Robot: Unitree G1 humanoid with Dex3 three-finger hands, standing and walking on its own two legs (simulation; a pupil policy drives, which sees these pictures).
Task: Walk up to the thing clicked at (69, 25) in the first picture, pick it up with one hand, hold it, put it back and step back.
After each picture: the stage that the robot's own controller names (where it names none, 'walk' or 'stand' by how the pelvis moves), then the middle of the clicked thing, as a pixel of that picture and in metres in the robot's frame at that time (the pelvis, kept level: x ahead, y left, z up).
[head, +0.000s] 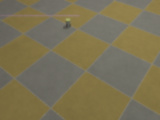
stand; (68, 23) +1.80 +0.25 -0.72
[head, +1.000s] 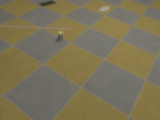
walk; (60, 36) +1.69 +0.24 -0.71
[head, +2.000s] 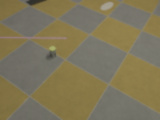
walk; (52, 52) +1.14 +0.28 -0.71
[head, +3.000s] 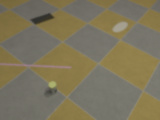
walk; (52, 87) +0.75 +0.24 -0.71
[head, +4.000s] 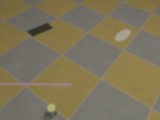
walk; (52, 110) +0.56 +0.22 -0.71
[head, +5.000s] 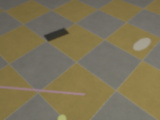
stand; out of the picture +0.48 +0.19 -0.72
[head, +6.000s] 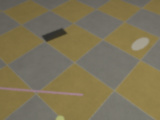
stand; out of the picture +0.47 +0.20 -0.72
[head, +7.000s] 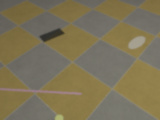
stand; out of the picture +0.48 +0.20 -0.73
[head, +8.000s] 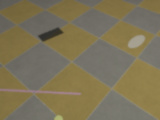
stand; out of the picture +0.47 +0.21 -0.73
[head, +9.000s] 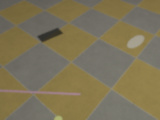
go down; out of the picture +0.46 +0.21 -0.73
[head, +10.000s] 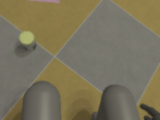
go down; (28, 42) +0.53 +0.26 -0.35
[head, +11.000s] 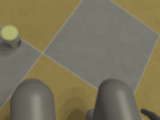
go down; (12, 38) +0.52 +0.29 -0.30
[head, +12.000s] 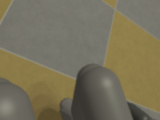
close in; out of the picture +0.50 +0.34 -0.22
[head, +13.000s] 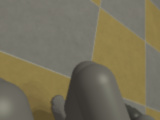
close; out of the picture +0.49 +0.33 -0.22
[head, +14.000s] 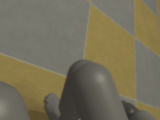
lift; out of the picture +0.46 +0.26 -0.25
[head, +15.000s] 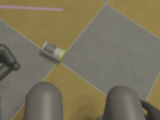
hold; (53, 51) +0.54 +0.17 -0.36
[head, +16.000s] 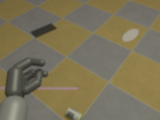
close; (74, 114) +0.52 +0.07 -0.68
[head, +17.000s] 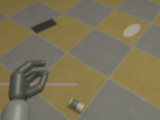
close; (76, 105) +0.57 +0.06 -0.70
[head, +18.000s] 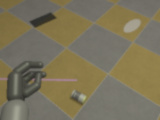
hold; (79, 96) +0.60 +0.04 -0.70
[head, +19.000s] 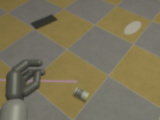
stand; (81, 94) +0.64 +0.02 -0.70
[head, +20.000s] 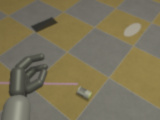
stand; (84, 93) +0.67 +0.00 -0.70
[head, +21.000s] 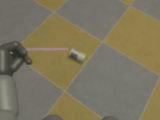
crouch; (77, 55) +0.73 +0.00 -0.57
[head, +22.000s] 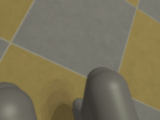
lower; out of the picture +0.79 +0.12 -0.28
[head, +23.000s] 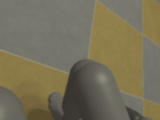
lower; out of the picture +0.82 +0.19 -0.25
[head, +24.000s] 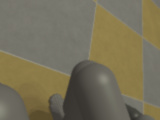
lower; out of the picture +0.83 +0.19 -0.25
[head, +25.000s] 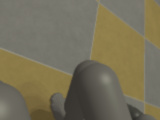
lower; out of the picture +0.85 +0.19 -0.25
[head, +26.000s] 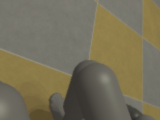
lower; out of the picture +0.86 +0.19 -0.25
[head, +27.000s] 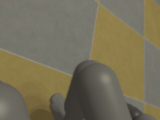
open; out of the picture +0.87 +0.19 -0.25
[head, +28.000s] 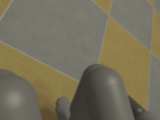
stand; out of the picture +0.87 +0.17 -0.26
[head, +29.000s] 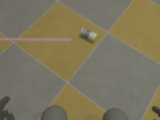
walk; (88, 34) +0.84 -0.04 -0.54
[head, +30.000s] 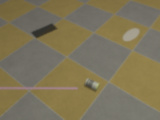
stand; (92, 84) +0.80 -0.07 -0.69
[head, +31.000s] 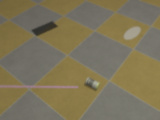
stand; (92, 83) +0.79 -0.07 -0.69
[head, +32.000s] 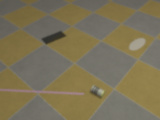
stand; (97, 91) +0.81 -0.09 -0.74
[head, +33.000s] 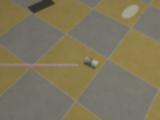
walk; (91, 62) +0.85 -0.10 -0.73
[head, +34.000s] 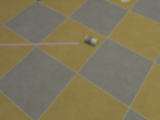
walk; (91, 40) +1.10 -0.02 -0.72
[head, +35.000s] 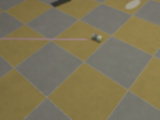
stand; (97, 37) +1.39 -0.06 -0.73
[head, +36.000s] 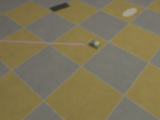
stand; (94, 43) +1.39 -0.09 -0.74
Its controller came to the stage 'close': yes
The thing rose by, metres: 0.01
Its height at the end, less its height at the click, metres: -0.02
